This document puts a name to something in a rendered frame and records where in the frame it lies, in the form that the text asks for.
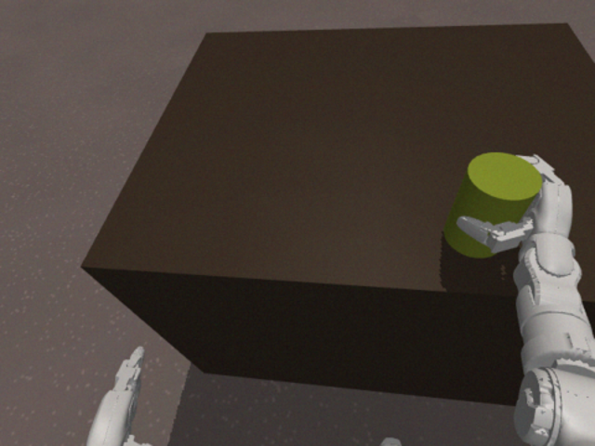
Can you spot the right robot arm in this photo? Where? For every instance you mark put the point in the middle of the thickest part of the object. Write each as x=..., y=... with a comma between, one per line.
x=556, y=405

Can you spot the can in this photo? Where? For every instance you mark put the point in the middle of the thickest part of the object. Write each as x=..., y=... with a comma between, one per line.
x=497, y=187

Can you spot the left robot hand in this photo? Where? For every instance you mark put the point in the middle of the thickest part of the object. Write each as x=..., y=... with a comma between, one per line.
x=113, y=420

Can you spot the right robot hand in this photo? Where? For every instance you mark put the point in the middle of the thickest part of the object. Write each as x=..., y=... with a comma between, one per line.
x=551, y=211

